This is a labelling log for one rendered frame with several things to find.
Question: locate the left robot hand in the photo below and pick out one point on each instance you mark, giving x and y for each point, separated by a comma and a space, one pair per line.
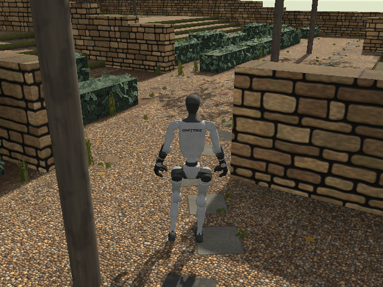
161, 168

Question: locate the robot left upper arm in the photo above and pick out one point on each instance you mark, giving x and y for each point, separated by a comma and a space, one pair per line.
173, 125

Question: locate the robot right shin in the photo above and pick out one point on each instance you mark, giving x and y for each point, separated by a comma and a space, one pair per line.
200, 214

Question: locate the right robot hand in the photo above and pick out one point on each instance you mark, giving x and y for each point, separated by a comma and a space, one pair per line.
219, 168

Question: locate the robot right upper arm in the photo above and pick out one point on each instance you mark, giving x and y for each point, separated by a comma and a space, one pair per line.
214, 136

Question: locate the right robot forearm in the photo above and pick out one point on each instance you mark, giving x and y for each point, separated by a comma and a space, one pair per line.
221, 158

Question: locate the right robot foot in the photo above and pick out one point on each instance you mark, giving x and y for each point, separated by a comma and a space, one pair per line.
199, 238

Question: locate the left robot forearm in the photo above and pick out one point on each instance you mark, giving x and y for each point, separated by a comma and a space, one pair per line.
161, 157

